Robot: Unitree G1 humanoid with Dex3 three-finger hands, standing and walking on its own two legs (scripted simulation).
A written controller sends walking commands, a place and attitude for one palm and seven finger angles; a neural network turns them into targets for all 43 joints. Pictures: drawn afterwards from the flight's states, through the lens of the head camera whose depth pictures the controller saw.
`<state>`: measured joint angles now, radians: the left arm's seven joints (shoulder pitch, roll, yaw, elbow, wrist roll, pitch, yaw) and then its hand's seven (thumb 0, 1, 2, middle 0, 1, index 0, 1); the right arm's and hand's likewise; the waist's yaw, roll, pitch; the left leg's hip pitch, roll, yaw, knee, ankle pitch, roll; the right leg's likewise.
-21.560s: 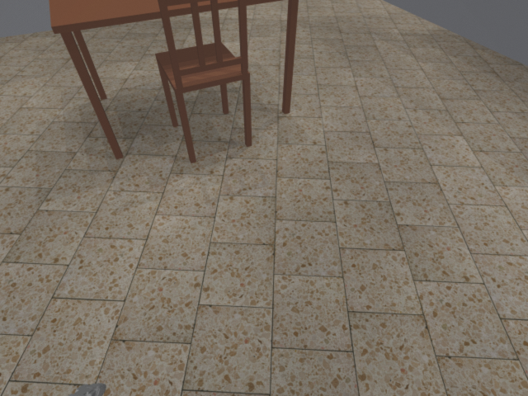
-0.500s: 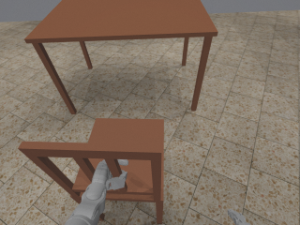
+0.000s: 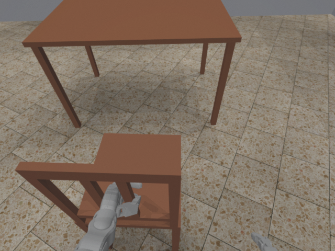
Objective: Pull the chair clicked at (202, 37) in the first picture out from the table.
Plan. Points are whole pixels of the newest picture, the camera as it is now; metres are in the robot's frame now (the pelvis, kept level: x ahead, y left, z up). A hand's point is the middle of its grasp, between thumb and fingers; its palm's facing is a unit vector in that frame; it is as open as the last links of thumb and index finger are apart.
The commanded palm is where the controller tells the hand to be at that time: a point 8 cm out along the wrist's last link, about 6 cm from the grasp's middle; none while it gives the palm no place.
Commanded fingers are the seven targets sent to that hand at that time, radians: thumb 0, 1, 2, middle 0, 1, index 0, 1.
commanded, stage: open the thumb and straighten the fingers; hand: left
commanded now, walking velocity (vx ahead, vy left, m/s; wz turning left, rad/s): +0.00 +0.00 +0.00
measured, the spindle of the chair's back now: (99, 198) +0.28 +0.20 -0.09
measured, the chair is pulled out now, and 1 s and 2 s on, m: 0.67 0.67 0.67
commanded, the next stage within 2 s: draw the fingers out of the gap in 0.68 s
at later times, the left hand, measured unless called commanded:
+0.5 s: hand (129, 203) +0.26 +0.11 -0.06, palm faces -0.07 -0.99 -0.14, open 15.2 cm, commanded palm +0.24 +0.17 -0.04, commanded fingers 0.00 -0.55 0.20 -0.03 -0.07 -0.03 -0.07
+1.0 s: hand (126, 216) +0.23 +0.12 -0.07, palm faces -0.08 -0.99 -0.14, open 17.5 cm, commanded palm +0.20 +0.17 -0.04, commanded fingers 0.00 -0.55 0.20 0.00 0.00 0.00 0.00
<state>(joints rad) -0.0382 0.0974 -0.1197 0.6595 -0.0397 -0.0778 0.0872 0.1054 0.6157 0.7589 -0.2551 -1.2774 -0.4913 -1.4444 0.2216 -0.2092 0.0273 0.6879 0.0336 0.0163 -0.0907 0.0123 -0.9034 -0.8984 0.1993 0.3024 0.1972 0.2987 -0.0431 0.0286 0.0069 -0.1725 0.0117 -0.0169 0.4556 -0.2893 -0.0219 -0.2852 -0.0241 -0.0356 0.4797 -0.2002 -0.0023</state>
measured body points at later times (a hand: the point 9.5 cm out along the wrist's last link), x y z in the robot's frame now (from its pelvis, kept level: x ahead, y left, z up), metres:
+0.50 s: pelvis +0.00 +0.01 -0.03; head +0.03 -0.01 +0.42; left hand +0.26 +0.17 -0.05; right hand +0.16 -0.23 -0.13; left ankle -0.03 +0.13 -0.74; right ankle +0.03 -0.12 -0.74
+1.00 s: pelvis +0.02 +0.01 -0.04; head +0.05 -0.01 +0.40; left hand +0.23 +0.17 -0.05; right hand +0.18 -0.23 -0.13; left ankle -0.03 +0.13 -0.74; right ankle +0.03 -0.12 -0.74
